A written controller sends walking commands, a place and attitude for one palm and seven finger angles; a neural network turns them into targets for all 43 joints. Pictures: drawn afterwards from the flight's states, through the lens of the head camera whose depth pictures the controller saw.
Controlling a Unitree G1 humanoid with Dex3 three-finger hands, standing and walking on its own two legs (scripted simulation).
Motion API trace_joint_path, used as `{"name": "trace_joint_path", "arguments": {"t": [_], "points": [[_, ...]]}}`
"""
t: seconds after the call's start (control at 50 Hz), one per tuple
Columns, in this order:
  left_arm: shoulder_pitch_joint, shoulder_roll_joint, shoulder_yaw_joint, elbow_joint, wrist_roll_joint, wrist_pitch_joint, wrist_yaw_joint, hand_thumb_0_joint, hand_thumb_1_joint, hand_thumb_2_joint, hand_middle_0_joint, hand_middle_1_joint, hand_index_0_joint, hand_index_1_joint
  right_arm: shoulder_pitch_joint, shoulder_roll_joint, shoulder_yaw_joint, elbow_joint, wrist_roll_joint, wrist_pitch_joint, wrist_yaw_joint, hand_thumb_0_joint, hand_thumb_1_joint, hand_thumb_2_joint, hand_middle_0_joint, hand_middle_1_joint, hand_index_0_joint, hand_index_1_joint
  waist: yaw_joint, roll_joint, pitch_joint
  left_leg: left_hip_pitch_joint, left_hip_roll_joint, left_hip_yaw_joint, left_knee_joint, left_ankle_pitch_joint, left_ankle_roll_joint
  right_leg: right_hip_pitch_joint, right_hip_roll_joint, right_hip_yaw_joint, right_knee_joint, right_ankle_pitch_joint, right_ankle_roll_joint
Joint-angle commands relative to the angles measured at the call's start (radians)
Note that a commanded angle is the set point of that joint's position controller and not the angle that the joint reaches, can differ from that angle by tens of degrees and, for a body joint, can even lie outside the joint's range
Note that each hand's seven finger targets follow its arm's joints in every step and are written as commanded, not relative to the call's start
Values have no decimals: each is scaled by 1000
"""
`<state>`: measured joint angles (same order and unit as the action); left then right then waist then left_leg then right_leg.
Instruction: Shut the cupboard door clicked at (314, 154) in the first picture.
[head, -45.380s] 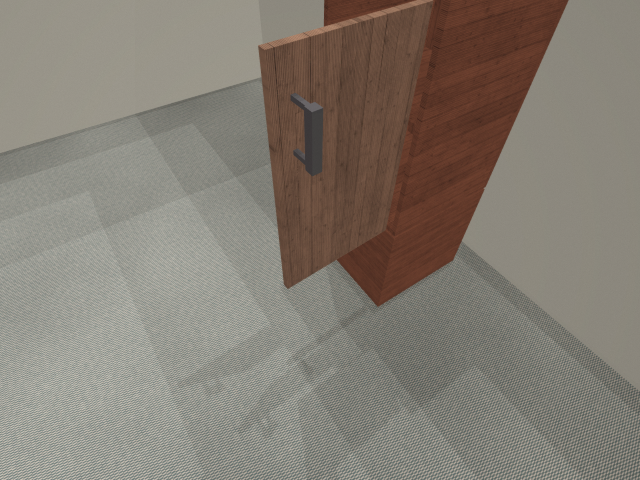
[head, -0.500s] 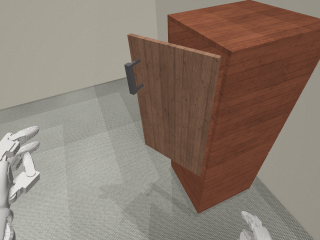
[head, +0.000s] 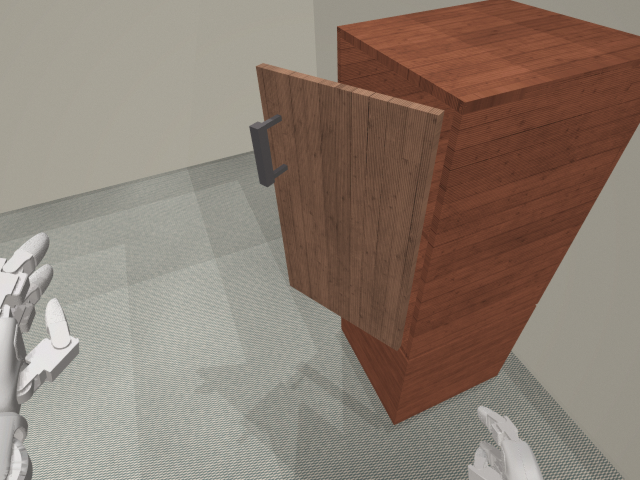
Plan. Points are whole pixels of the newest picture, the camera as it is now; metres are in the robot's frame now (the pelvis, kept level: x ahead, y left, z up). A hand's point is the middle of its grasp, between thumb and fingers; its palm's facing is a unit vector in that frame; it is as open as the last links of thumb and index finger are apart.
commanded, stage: step back with the hand held close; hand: left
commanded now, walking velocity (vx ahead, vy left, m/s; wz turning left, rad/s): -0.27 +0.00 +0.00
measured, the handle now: (271, 150) +0.64 +0.17 +0.10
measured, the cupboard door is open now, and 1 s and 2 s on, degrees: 29 29 29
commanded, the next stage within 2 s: stop stepping back and stand still in 1.22 s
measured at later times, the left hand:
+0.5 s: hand (20, 379) +0.15 +0.29 +0.16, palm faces +0.39 -0.78 -0.48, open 7.4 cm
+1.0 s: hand out of the picture +0.05 +0.31 +0.17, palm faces +0.48 -0.76 -0.44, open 7.4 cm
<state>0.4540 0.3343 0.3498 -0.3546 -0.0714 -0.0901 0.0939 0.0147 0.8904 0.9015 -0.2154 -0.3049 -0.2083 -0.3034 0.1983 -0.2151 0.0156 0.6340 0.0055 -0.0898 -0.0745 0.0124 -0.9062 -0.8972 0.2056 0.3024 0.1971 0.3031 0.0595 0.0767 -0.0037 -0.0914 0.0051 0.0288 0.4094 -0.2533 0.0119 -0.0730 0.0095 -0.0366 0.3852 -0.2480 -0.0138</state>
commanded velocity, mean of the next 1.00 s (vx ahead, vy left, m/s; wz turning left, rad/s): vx -0.30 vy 0.00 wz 0.00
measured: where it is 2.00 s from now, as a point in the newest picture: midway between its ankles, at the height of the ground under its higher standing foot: outside the picture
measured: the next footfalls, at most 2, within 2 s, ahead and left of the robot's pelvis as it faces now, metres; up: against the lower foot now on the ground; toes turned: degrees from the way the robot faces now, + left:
right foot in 1.14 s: -0.22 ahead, -0.10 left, +0.00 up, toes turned +1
right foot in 1.66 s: -0.25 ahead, -0.01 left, +0.00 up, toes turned -7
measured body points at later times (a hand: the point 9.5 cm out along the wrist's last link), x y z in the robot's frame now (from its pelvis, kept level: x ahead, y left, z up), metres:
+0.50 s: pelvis -0.05 +0.03 -0.01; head -0.06 +0.03 +0.44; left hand +0.13 +0.33 +0.18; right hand +0.12 -0.22 -0.08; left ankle -0.02 +0.11 -0.74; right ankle -0.02 -0.11 -0.74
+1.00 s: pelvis -0.14 +0.04 -0.02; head -0.14 +0.06 +0.43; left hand +0.02 +0.35 +0.19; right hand +0.02 -0.21 -0.10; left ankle -0.02 +0.11 -0.74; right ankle -0.10 -0.11 -0.72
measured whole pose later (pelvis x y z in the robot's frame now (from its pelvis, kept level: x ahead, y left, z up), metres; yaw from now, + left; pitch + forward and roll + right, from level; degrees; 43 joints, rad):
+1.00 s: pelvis -0.14 +0.04 -0.02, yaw +4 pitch -1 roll -5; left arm 0.50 0.44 0.46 -0.50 -0.02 -0.27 0.16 0.01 0.89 0.90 -0.22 -0.30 -0.21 -0.30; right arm 0.25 -0.21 -0.02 0.61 0.00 -0.08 -0.09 0.01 -0.91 -0.90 0.21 0.30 0.20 0.30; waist -0.04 0.03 0.01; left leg -0.50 0.04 0.02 0.63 -0.12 0.08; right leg -0.41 0.07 0.01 0.78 -0.34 0.02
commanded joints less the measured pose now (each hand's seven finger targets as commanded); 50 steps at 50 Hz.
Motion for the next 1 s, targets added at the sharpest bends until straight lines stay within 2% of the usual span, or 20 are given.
{"name": "trace_joint_path", "arguments": {"t": [0.0,0.02,0.04,0.1,0.2,0.24,0.42,0.5,0.56,0.6,0.68,0.74,0.78,0.82,0.84,0.86,0.9,0.92,0.96,0.98], "points": [[-172,313,227,-222,9,-109,27,0,900,900,-200,-300,-200,-300,-118,-120,-46,-180,9,-20,-4,0,-900,-900,200,300,200,300,-32,-57,-15,-85,21,-31,37,132,29,-113,-104,123,-109,264,-14],[-65,228,153,-159,8,-107,20,0,900,900,-200,-300,-200,-300,-119,-120,-50,-174,5,-11,-5,0,-900,-900,200,300,200,300,-40,-105,-29,-79,23,-28,60,144,26,-138,-122,124,-100,278,-18],[-29,209,133,-158,10,-109,18,0,900,900,-200,-300,-200,-300,-117,-126,-56,-177,5,-2,-1,0,-900,-900,200,300,200,300,-41,-101,-59,-76,25,-24,70,163,24,-137,-129,123,-82,305,-19],[-4,235,147,-218,10,-119,28,0,900,900,-200,-300,-200,-300,-122,-135,-67,-187,7,18,-5,0,-900,-900,200,300,200,300,-46,-33,-147,-57,43,-24,65,281,20,-105,-126,101,-14,414,-11],[36,300,213,-277,3,-115,45,0,900,900,-200,-300,-200,-300,-120,-141,-75,-225,11,60,-20,0,-900,-900,200,300,200,300,-46,-44,-213,-66,67,-37,62,481,14,-65,-93,65,79,537,6],[60,286,207,-278,0,-111,48,0,900,900,-200,-300,-200,-300,-111,-136,-73,-240,15,75,-23,0,-900,-900,200,300,200,300,-47,-49,-207,-96,79,-44,53,496,14,-56,-84,61,107,526,11],[86,269,205,-293,10,-133,61,0,900,900,-200,-300,-200,-300,-92,-148,-71,-256,17,70,-26,0,-900,-900,200,300,200,300,-52,1,-124,-375,111,-102,-52,59,50,-15,-50,73,142,233,24],[32,281,224,-304,33,-160,67,0,900,900,-200,-300,-200,-300,-92,-166,-74,-257,15,43,-29,0,-900,-900,200,300,200,300,-51,65,-57,-599,146,-157,-147,-324,88,61,-11,69,216,112,33],[-16,247,204,-312,48,-180,67,0,900,900,-200,-300,-200,-300,-69,-164,-73,-250,12,19,-28,0,-900,-900,200,300,200,300,-56,90,-37,-713,184,-194,-180,-450,108,108,8,57,303,79,37],[-41,280,238,-315,60,-190,69,0,900,900,-200,-300,-200,-300,-71,-172,-79,-244,6,3,-29,0,-900,-900,200,300,200,300,-51,96,-36,-748,191,-201,-170,-487,117,126,23,68,325,75,38],[-33,247,211,-324,54,-208,67,0,900,900,-200,-300,-200,-300,-41,-151,-78,-230,6,-18,-16,0,-900,-900,200,300,200,300,-62,-28,-53,-662,101,-131,2,-444,83,-9,-41,184,202,-3,2],[-39,252,189,-327,42,-206,77,0,900,900,-200,-300,-200,-300,-34,-123,-71,-199,-5,-19,-3,0,-900,-900,200,300,200,300,-71,-173,-33,-406,16,-69,239,-262,17,-338,-191,354,-45,-233,-78],[-42,272,192,-320,40,-207,92,0,900,900,-200,-300,-200,-300,-33,-110,-65,-176,-8,-12,3,0,-900,-900,200,300,200,300,-77,-209,-44,-296,4,-51,300,-172,5,-429,-234,335,-95,-241,-94],[-29,284,203,-339,38,-213,101,0,900,900,-200,-300,-200,-300,-38,-114,-63,-174,-4,-8,0,0,-900,-900,200,300,200,300,-83,-146,-64,-269,23,-82,216,-169,15,-430,-193,255,-53,-212,-69],[-24,284,205,-355,38,-221,101,0,900,900,-200,-300,-200,-300,-46,-122,-63,-181,-3,-10,-5,0,-900,-900,200,300,200,300,-83,-83,-56,-294,48,-115,128,-214,28,-419,-139,198,-9,-231,-41],[-9,296,226,-359,39,-229,104,0,900,900,-200,-300,-200,-300,-53,-132,-63,-190,-1,-14,-12,0,-900,-900,200,300,200,300,-80,-12,-54,-378,93,-167,23,-307,50,-352,-77,151,70,-241,-12],[4,282,255,-357,52,-244,102,0,900,900,-200,-300,-200,-300,-81,-156,-70,-202,2,-34,-25,0,-900,-900,200,300,200,300,-63,225,-76,-694,267,-365,-259,-572,122,-32,67,43,442,-91,35],[-6,300,278,-383,46,-247,94,0,900,900,-200,-300,-200,-300,-76,-141,-78,-196,-8,-44,-25,0,-900,-900,200,300,200,300,-54,209,-112,-684,315,-385,-275,-493,135,-8,76,42,536,-82,36],[23,293,283,-362,38,-258,83,0,900,900,-200,-300,-200,-300,-75,-142,-92,-178,-9,-68,-13,0,-900,-900,200,300,200,300,-51,121,-139,-582,308,-306,-211,-392,125,-52,79,59,532,-170,28],[59,262,259,-333,31,-256,76,0,900,900,-200,-300,-200,-300,-71,-140,-93,-172,-6,-75,-6,0,-900,-900,200,300,200,300,-52,152,-124,-554,292,-260,-214,-397,108,-69,83,34,495,-196,23]]}}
